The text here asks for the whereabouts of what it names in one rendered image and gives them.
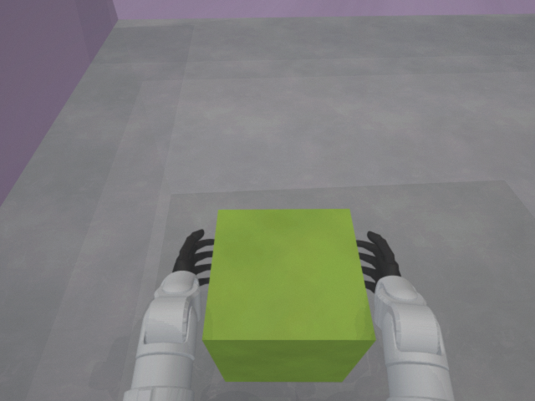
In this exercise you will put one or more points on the left robot hand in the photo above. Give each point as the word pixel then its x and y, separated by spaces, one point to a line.
pixel 187 258

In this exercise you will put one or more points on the robot right forearm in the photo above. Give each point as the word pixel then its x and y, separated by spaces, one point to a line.
pixel 415 355

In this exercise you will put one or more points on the robot left forearm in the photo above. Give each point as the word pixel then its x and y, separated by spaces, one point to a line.
pixel 167 344

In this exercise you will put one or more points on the right robot hand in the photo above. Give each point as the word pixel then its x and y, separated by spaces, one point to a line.
pixel 383 261

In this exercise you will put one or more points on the carton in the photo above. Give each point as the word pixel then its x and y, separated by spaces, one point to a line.
pixel 286 299

